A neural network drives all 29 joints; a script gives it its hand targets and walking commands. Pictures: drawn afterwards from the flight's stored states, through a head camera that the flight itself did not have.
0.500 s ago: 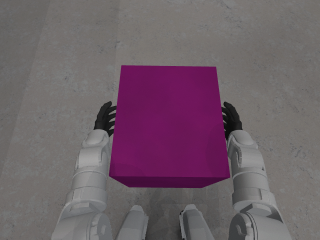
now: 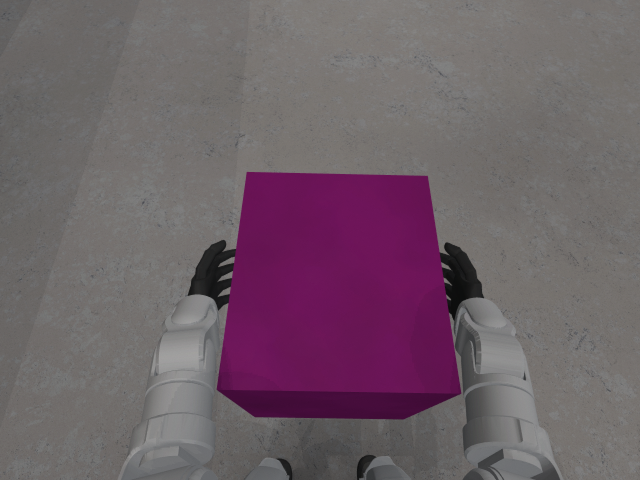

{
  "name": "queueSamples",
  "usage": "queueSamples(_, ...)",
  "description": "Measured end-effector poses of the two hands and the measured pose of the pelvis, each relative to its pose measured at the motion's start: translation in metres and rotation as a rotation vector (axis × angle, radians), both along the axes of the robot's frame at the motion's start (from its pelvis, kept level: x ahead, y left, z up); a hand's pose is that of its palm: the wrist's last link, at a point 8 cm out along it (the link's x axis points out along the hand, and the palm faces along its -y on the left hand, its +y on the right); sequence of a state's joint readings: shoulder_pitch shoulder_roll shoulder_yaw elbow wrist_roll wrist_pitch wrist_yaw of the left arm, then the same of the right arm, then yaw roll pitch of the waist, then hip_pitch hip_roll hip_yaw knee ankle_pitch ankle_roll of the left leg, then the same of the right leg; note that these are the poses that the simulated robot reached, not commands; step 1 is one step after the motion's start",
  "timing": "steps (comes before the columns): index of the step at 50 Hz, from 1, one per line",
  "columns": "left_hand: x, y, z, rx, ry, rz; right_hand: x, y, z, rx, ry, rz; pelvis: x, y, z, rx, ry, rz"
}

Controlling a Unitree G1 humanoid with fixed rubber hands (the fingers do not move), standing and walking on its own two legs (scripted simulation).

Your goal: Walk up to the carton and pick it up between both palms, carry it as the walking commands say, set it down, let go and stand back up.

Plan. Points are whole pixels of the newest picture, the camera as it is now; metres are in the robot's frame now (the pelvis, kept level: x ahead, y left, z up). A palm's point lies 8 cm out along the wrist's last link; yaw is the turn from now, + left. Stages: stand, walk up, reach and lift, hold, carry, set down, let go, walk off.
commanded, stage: reach and lift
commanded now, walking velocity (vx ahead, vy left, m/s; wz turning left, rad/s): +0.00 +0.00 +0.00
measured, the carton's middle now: (333, 308) +0.36 -0.01 -0.11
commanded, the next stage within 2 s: hold in 1.80 s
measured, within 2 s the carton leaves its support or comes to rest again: neither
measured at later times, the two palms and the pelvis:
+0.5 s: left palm (184, 297) +0.33 +0.16 +0.03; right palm (486, 300) +0.33 -0.17 +0.03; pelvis +0.01 +0.00 +0.03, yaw +0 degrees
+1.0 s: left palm (164, 299) +0.31 +0.17 +0.08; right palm (507, 303) +0.30 -0.17 +0.08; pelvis +0.02 +0.00 +0.04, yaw +0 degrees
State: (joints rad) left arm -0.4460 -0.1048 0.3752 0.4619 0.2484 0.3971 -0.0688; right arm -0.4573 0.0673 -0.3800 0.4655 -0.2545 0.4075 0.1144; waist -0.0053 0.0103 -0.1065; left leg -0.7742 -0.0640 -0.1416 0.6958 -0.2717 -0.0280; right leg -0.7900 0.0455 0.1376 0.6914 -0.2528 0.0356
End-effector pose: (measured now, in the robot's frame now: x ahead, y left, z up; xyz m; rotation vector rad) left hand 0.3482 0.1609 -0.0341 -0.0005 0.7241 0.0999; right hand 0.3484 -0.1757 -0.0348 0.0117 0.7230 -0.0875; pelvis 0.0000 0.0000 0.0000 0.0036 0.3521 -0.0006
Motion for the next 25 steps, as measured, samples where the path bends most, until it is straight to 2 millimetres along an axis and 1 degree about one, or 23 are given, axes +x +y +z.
queueSamples(14, -0.014, 0.000, 0.038, 0.006, -0.015, -0.004, -0.014, 0.000, 0.037, 0.001, -0.016, -0.002, 0.008, -0.001, 0.020, -0.002, -0.136, -0.001)
queueSamples(25, -0.023, 0.003, 0.068, 0.003, -0.036, 0.000, -0.022, 0.002, 0.068, 0.002, -0.035, -0.005, 0.014, -0.001, 0.030, -0.006, -0.259, 0.003)
